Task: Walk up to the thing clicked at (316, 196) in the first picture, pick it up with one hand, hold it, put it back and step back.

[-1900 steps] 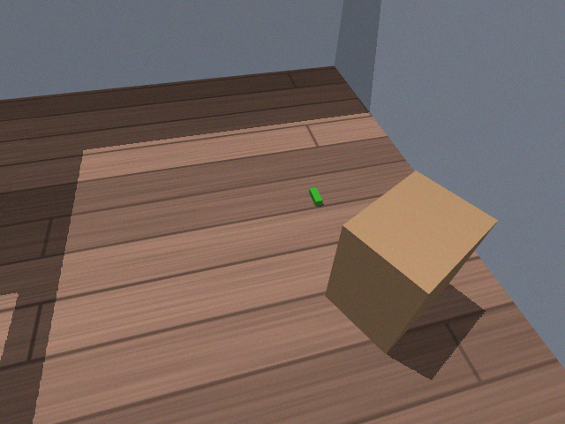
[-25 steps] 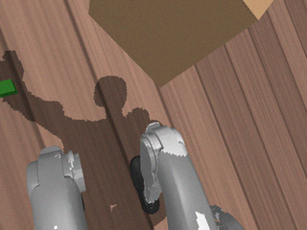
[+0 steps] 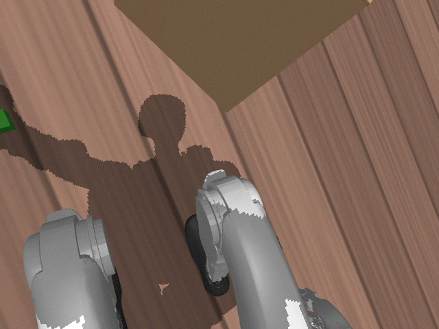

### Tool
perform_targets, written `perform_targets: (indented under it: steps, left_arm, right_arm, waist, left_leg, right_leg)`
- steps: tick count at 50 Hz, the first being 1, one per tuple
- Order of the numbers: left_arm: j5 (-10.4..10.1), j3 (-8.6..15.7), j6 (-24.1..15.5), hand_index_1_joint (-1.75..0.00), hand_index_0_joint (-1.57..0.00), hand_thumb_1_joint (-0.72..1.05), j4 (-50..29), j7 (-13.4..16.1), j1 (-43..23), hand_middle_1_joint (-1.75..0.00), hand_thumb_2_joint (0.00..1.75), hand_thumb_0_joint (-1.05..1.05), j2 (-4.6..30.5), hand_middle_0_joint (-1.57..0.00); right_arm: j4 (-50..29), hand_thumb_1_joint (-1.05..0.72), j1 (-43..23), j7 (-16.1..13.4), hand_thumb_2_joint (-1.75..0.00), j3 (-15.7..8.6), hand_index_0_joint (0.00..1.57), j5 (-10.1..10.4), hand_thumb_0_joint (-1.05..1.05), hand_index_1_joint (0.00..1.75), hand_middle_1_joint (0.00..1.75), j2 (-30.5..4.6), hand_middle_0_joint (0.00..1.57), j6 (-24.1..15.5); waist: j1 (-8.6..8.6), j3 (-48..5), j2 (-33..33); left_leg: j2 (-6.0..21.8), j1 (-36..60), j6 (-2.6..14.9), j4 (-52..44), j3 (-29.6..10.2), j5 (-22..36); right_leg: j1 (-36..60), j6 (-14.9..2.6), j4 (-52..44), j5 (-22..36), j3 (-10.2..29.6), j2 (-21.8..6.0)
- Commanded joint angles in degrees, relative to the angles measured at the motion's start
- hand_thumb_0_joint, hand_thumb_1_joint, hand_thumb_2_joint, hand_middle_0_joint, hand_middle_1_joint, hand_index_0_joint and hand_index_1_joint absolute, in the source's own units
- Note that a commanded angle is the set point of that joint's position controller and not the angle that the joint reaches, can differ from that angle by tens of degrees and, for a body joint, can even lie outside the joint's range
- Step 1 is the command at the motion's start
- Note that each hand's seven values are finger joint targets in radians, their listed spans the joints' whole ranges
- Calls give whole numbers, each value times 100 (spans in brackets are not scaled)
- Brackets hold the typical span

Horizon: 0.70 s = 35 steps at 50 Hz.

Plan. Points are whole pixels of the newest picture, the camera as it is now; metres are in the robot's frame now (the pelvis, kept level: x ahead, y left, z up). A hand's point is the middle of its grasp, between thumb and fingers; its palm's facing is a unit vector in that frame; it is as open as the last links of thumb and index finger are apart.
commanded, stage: close in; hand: left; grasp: from above
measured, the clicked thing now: out of the picture +0.50 +0.31 -0.31
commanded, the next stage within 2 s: rest palm in 0.02 s
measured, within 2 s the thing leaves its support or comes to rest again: neither
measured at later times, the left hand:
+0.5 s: hand out of the picture +0.49 +0.30 -0.23, palm faces -0.44 -0.10 -0.89, open 14.2 cm
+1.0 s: hand out of the picture +0.48 +0.32 -0.26, palm faces -0.46 -0.16 -0.88, open 14.3 cm
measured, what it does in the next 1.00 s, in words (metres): stands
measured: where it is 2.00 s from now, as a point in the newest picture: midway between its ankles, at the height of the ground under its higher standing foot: (163, 291)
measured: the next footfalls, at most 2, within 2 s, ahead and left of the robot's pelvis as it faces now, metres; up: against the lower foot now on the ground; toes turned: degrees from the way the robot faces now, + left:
none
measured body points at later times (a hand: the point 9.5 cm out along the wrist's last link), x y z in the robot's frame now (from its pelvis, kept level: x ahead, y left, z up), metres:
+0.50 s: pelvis +0.00 +0.01 -0.01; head +0.28 +0.11 +0.33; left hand +0.51 +0.30 -0.18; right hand +0.02 -0.25 -0.06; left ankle +0.07 +0.12 -0.29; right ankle +0.12 -0.12 -0.29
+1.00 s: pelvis +0.00 +0.01 -0.01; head +0.30 +0.12 +0.30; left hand +0.51 +0.32 -0.21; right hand +0.02 -0.25 -0.05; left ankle +0.07 +0.12 -0.29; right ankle +0.12 -0.12 -0.29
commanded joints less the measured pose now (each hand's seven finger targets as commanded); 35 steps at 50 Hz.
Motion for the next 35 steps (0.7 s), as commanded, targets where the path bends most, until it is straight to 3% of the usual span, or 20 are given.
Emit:
perform_targets:
  steps: [1, 4, 9, 12, 14, 23, 24, 26, 29, 30, 32, 33, 34, 35]
  left_arm:
    - [181, -376, -521, -94, -16, -47, -1323, 125, -2214, -93, 94, 0, 773, -17]
    - [356, -299, -582, -93, -14, -50, -1195, 331, -2315, -92, 94, 0, 1025, -14]
    - [660, -352, -444, -95, -6, -57, -207, 718, -2001, -92, 103, 0, 872, -9]
    - [791, -423, -316, -97, -6, -56, 418, 862, -2017, -95, 102, 0, 769, -8]
    - [826, -340, -298, -96, -7, -56, 315, 976, -2238, -94, 101, 0, 1005, -9]
    - [826, -33, -288, -95, -10, -52, 588, 1520, -2423, -93, 96, 0, 1737, -11]
    - [863, 126, -290, -97, -8, -53, 361, 1567, -2496, -96, 98, 0, 1982, -9]
    - [744, 20, -245, -96, -7, -54, 684, 1638, -2341, -95, 98, 0, 1840, -8]
    - [677, 51, -204, -97, -6, -55, 677, 1656, -2302, -95, 99, 0, 2044, -8]
    - [665, -9, -175, -96, -7, -56, 594, 1590, -2293, -94, 99, 0, 1932, -8]
    - [599, 139, -150, -97, -6, -58, 433, 1583, -2217, -95, 101, 0, 2195, -8]
    - [555, 88, -149, -96, -6, -57, 325, 1568, -2244, -94, 100, 0, 2134, -8]
    - [535, 212, -125, -95, -6, -57, 554, 1561, -2104, -93, 100, 0, 2198, -9]
    - [530, 186, -110, -95, -7, -56, 670, 1516, -1993, -93, 99, 0, 2143, -9]
  right_arm:
    - [182, -89, 1482, -123, -89, -624, 20, -96, 0, 30, 30, -1597, 20, -17]
    - [245, -89, 1459, -123, -89, -645, 20, -94, 0, 30, 30, -1594, 20, 4]
    - [216, -88, 1313, -69, -90, -549, 20, -136, 0, 30, 30, -1655, 20, 56]
    - [146, -88, 1265, -26, -90, -479, 20, -159, 0, 30, 30, -1667, 20, 26]
    - [55, -88, 1250, -11, -90, -413, 20, -175, 0, 30, 30, -1728, 20, -25]
    - [-113, -89, 1106, 4, -90, -154, 20, -273, 0, 30, 30, -1839, 20, -401]
    - [-162, -89, 1142, 10, -90, -129, 20, -290, 0, 30, 30, -1889, 20, -447]
    - [-111, -89, 1140, 11, -90, -58, 20, -302, 0, 30, 30, -1875, 20, -480]
    - [-113, -89, 1126, 19, -90, -28, 20, -314, 0, 30, 30, -1927, 20, -546]
    - [-40, -89, 1202, 41, -90, -25, 20, -310, 0, 30, 30, -1922, 20, -577]
    - [-77, -89, 1169, 43, -90, 4, 20, -336, 0, 30, 30, -1941, 20, -593]
    - [-11, -89, 1206, 47, -90, 19, 20, -311, 0, 30, 30, -1938, 20, -602]
    - [-2, -89, 1251, 74, -90, 19, 20, -335, 0, 30, 30, -1975, 20, -616]
    - [9, -89, 1264, 105, -90, 32, 20, -362, 0, 30, 30, -1974, 20, -626]
  waist:
    - [-501, -4144, 2220]
    - [-378, -4191, 2552]
    - [-370, -3805, 2674]
    - [-570, -3354, 2490]
    - [-606, -3436, 2459]
    - [-702, -3450, 2399]
    - [-712, -3592, 2479]
    - [-720, -3718, 2513]
    - [-739, -3625, 2521]
    - [-757, -3619, 2644]
    - [-664, -3863, 2688]
    - [-620, -3971, 2843]
    - [-718, -3739, 2752]
    - [-754, -3613, 2643]
  left_leg:
    - [121, 2800, 131, -1349, 423, 948]
    - [131, 3167, 83, -1488, 342, 1071]
    - [123, 3296, 10, -1668, 195, 1513]
    - [139, 3112, 42, -1629, 160, 1539]
    - [136, 3169, 69, -1580, 177, 1604]
    - [147, 2743, 205, -1341, 349, 906]
    - [161, 2810, 207, -1314, 356, 1020]
    - [183, 2836, 180, -1296, 328, 1160]
    - [222, 2743, 167, -1301, 274, 1026]
    - [217, 2883, 155, -1253, 280, 1195]
    - [242, 2938, 155, -1189, 268, 1398]
    - [232, 3061, 128, -1177, 258, 1613]
    - [254, 3028, 123, -1118, 217, 1690]
    - [250, 2887, 141, -1106, 226, 1632]
  right_leg:
    - [2391, -479, -1346, 842, -541, 105]
    - [2092, -470, -1203, 987, -609, 100]
    - [1654, -481, -934, 1331, -719, 51]
    - [1529, -470, -918, 1375, -715, 49]
    - [1620, -455, -942, 1425, -678, 40]
    - [1971, -416, -1044, 981, -626, 127]
    - [2127, -400, -1046, 1063, -643, 141]
    - [2261, -401, -1014, 1204, -666, 142]
    - [2295, -413, -1007, 1107, -691, 186]
    - [2249, -410, -974, 1242, -687, 164]
    - [2557, -411, -970, 1402, -696, 201]
    - [2522, -422, -923, 1550, -714, 181]
    - [2487, -410, -884, 1613, -743, 169]
    - [2523, -403, -890, 1574, -741, 201]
